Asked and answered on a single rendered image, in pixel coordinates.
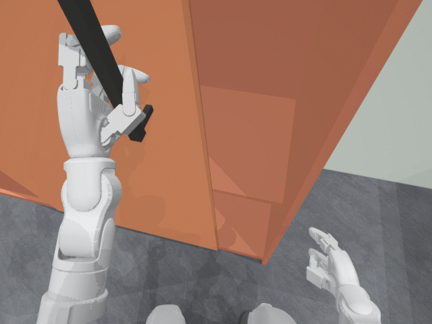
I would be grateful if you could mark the robot left thigh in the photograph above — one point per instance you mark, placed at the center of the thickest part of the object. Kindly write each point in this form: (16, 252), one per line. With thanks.
(166, 314)

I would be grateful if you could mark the left robot hand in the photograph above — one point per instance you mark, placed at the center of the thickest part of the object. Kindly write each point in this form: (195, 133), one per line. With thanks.
(82, 109)

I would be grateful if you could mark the right robot hand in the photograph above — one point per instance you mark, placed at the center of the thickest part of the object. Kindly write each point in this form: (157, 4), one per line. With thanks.
(333, 271)

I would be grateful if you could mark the robot thigh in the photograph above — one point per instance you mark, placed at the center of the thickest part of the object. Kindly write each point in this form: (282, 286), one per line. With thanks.
(166, 314)
(269, 315)

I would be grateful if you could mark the robot right thigh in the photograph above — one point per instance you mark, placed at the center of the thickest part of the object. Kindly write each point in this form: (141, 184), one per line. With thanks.
(269, 315)

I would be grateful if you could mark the handle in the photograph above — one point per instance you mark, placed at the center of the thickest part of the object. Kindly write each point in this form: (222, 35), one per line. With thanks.
(84, 22)

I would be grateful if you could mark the left robot forearm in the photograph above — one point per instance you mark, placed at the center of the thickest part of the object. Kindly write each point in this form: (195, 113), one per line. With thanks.
(90, 196)

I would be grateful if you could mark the wardrobe door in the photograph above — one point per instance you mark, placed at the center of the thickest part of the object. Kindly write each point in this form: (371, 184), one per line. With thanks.
(166, 178)
(8, 183)

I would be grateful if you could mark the right robot forearm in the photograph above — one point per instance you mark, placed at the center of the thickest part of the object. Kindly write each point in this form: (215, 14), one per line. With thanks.
(355, 307)

